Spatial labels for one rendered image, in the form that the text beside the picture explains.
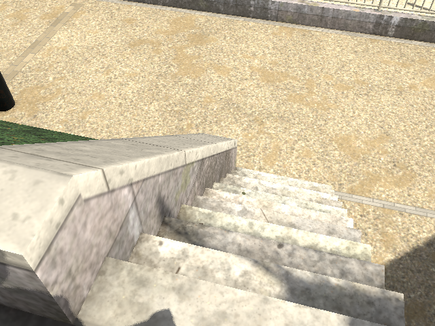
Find stairs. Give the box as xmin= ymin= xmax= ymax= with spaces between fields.
xmin=128 ymin=167 xmax=405 ymax=326

